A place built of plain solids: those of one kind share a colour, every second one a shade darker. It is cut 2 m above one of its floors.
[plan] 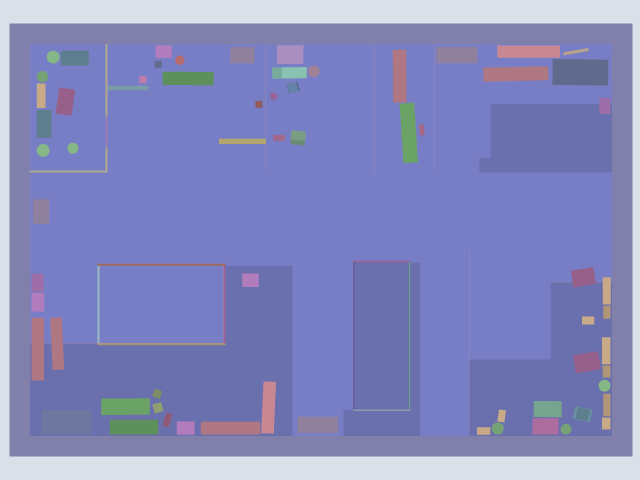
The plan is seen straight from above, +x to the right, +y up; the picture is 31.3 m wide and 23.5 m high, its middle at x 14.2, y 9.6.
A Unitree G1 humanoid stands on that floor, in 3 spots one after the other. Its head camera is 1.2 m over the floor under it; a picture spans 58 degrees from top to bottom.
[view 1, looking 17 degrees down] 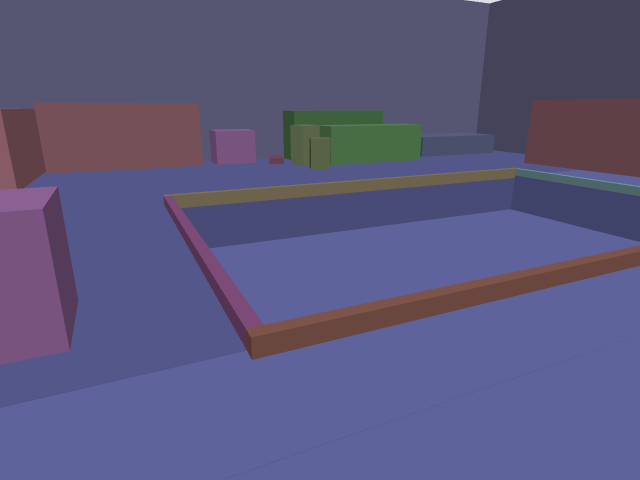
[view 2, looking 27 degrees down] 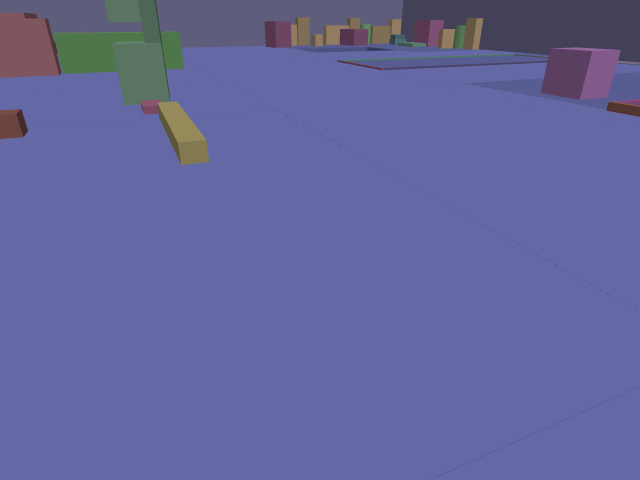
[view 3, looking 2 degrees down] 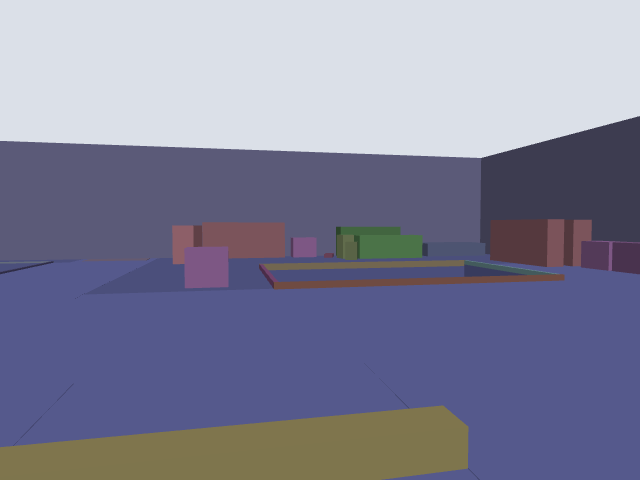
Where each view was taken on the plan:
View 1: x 10.06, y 10.29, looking -115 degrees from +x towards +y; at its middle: floor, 6.30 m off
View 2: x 5.18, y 14.89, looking -23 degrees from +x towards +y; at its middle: floor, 2.64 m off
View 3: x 10.40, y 16.45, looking -102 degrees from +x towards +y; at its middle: wall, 16.83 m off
